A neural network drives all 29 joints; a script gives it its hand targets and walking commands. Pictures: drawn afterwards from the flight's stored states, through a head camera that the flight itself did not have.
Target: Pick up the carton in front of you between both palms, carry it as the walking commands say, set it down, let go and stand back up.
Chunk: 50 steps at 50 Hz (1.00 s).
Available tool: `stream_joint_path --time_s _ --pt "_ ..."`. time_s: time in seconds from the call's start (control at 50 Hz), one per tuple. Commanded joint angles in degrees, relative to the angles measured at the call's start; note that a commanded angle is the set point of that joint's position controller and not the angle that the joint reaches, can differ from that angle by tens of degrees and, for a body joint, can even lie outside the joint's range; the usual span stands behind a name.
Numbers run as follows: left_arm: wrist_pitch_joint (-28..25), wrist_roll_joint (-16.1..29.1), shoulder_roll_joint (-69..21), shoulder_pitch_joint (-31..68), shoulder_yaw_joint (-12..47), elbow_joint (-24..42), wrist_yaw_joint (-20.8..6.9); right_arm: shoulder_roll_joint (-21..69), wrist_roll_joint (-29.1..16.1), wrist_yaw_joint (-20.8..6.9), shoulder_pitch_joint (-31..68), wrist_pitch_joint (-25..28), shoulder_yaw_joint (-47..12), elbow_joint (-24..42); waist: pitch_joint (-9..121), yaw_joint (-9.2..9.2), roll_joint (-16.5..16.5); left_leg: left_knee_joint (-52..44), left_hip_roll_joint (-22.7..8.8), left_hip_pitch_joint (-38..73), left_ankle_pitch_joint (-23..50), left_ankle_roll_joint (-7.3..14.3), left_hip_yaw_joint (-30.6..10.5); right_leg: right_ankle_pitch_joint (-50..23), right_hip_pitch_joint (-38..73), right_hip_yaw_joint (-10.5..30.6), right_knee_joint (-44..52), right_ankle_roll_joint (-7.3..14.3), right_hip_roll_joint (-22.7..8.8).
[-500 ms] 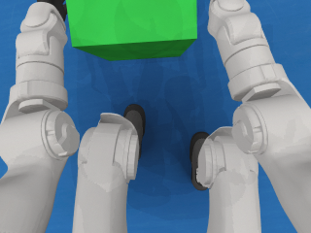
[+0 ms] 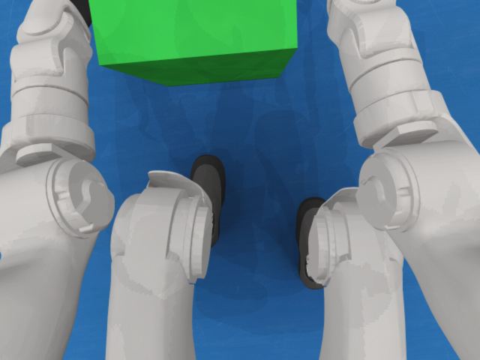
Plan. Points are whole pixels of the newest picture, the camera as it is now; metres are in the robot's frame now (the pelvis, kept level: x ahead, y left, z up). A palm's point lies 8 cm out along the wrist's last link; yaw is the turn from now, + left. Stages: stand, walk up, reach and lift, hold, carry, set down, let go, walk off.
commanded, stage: set down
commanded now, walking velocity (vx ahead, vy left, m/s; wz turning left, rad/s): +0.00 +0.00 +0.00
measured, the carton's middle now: out of the picture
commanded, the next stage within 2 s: let go in 1.44 s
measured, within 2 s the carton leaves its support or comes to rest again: neither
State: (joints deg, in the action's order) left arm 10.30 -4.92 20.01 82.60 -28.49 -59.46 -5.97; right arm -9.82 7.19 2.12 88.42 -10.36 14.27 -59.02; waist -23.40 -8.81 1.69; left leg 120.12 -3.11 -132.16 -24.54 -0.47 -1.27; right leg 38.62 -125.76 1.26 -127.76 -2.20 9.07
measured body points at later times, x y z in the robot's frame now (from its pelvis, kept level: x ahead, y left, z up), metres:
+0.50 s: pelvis +0.00 +0.01 +0.01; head +0.38 +0.05 +0.24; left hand +0.51 +0.32 -0.16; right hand +0.60 -0.05 -0.16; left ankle +0.15 +0.13 -0.34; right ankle +0.09 -0.11 -0.34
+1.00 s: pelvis +0.02 +0.01 +0.11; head +0.36 +0.06 +0.40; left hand +0.52 +0.33 +0.00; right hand +0.61 -0.05 +0.00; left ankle +0.15 +0.13 -0.34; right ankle +0.09 -0.11 -0.34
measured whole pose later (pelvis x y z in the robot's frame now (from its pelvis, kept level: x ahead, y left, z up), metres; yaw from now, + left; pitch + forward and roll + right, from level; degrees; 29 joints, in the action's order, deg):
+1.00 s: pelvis +0.02 +0.01 +0.11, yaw +1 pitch +46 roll -3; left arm 11.0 3.8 18.8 70.8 -21.4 -49.3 1.5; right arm -17.1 -1.9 6.3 78.1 -14.2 8.6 -51.9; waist -3.1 -8.2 2.5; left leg 98.1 -0.3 -122.0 -22.3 0.2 -1.6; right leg 35.6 -114.6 1.3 -103.8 -2.2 5.2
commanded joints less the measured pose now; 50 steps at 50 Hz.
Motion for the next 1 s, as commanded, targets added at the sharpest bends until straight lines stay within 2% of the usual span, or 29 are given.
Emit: stream_joint_path --time_s 0.0,0.06,0.1,0.14,0.18,0.22,0.28,0.36,0.44,0.52,0.6,0.64,0.7,0.78,0.88,0.98 --pt "0.1 0.5 -29.0 19.4 9.5 -2.7 -7.3 23.9 -0.5 -6.2 17.4 0.0 -9.3 -1.0 43.8 -1.42 7.8 -4.5 5.0 31.3 5.2 0.5 1.9 -4.5 10.8 -2.7 14.9 1.5 -0.5" --pt "-2.5 0.5 -12.1 14.4 4.1 -4.9 -2.9 7.3 -1.0 -2.2 15.2 1.0 -7.3 0.0 46.2 -1.94 7.1 -4.2 3.9 34.0 6.8 -0.4 2.7 -6.0 15.0 -2.6 15.1 0.3 -1.5" --pt "-5.7 2.3 5.5 10.9 1.2 -5.5 2.7 -8.8 -3.4 2.5 13.8 2.5 -7.5 1.4 49.1 -2.93 5.7 -4.1 3.0 36.9 9.5 -1.0 2.9 -7.9 17.5 -2.0 14.6 -0.5 -2.8" --pt "-8.5 5.2 11.8 14.3 2.2 -5.8 6.3 -12.9 -7.3 4.6 16.8 3.3 -9.8 1.8 53.3 -4.2 5.4 -3.7 2.3 39.3 14.4 -1.1 2.5 -11.4 18.9 -1.1 13.5 -1.0 -3.5" --pt "-10.3 8.5 13.9 16.9 4.7 -6.4 7.6 -13.4 -11.7 4.9 19.1 4.0 -13.3 2.5 58.1 -4.8 6.3 -2.9 1.8 41.2 19.3 -0.5 2.0 -15.4 20.1 -0.8 12.5 -1.3 -4.1" --pt "-11.1 11.7 15.2 18.3 7.0 -6.5 7.5 -13.2 -15.2 4.5 20.8 4.2 -16.6 3.8 60.4 -5.78 7.3 -2.5 1.5 42.5 22.0 0.4 1.3 -16.9 19.0 -0.9 12.1 -1.4 -4.5" --pt "-11.6 13.3 15.8 17.4 8.2 -6.4 7.3 -12.6 -18.5 3.5 21.5 4.4 -19.2 6.3 63.1 -7.55 7.2 -2.6 1.0 45.8 25.3 0.9 1.1 -17.5 18.3 -1.0 11.7 -1.5 -4.7" --pt "-10.9 13.0 16.5 14.0 7.2 -4.7 7.1 -13.3 -18.9 3.4 18.7 3.6 -18.4 6.8 68.5 -8.33 6.6 -3.8 1.1 50.8 26.4 0.9 1.5 -15.8 18.7 -2.2 12.3 -1.5 -4.5" --pt "-9.2 12.9 16.3 13.3 6.9 1.9 7.3 -13.7 -16.3 4.8 16.5 2.4 -15.6 9.7 78.0 -7.19 5.7 -5.7 1.9 57.6 27.1 0.5 2.4 -14.0 20.8 -4.1 14.3 -1.3 -3.6" --pt "-5.8 13.7 14.6 13.6 8.5 8.6 8.0 -15.2 -13.8 6.4 16.5 0.0 -12.1 13.9 86.6 -4.69 3.2 -8.7 3.1 65.7 25.0 -0.3 4.1 -10.3 22.2 -6.4 18.1 -0.7 -2.2" --pt "-2.7 12.7 11.0 12.4 10.1 8.1 8.4 -15.9 -11.8 6.3 14.1 -2.1 -7.8 10.2 78.5 -2.12 0.1 -13.2 3.8 60.3 16.0 -1.4 4.6 -4.3 19.3 -6.7 22.1 0.4 -1.9" --pt "-2.3 11.7 9.4 11.2 10.3 7.9 8.4 -15.1 -11.1 5.8 12.5 -2.1 -6.3 8.3 75.7 -1.51 -1.1 -15.0 4.0 58.1 14.4 -1.7 4.4 -4.1 17.9 -6.3 23.7 0.6 -1.8" --pt "-2.4 10.2 8.0 9.4 9.7 8.2 8.3 -14.0 -10.4 5.0 10.4 -1.5 -5.0 6.2 74.9 -1.53 -1.8 -17.3 4.4 57.5 15.3 -1.9 4.3 -5.1 16.6 -6.0 25.9 0.6 -1.6" --pt "-2.3 8.7 7.6 6.7 8.1 10.0 8.2 -12.9 -9.7 4.3 8.5 -1.2 -4.6 6.5 77.8 -2.51 -1.1 -20.5 4.8 58.8 17.7 -1.8 4.6 -6.6 17.6 -5.8 29.1 0.3 -1.1" --pt "-1.4 8.2 8.1 3.3 6.5 14.4 7.9 -12.4 -9.2 4.2 7.5 -2.0 -5.2 11.1 85.0 -3.58 1.3 -24.6 5.3 63.3 22.0 -1.7 5.2 -9.4 22.9 -6.1 33.2 -0.2 -0.7" --pt "0.4 8.9 8.0 -0.2 6.1 18.8 7.1 -12.1 -8.8 4.3 5.5 -3.4 -5.5 16.2 90.8 -3.38 3.6 -29.0 5.8 68.3 26.8 -1.7 5.6 -13.6 29.2 -6.3 37.7 -0.7 -0.7"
